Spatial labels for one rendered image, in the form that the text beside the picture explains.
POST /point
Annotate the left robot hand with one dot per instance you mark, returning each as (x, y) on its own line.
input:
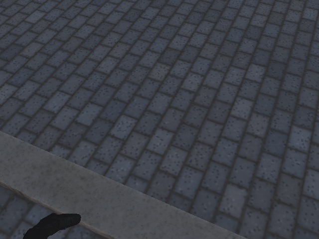
(51, 224)

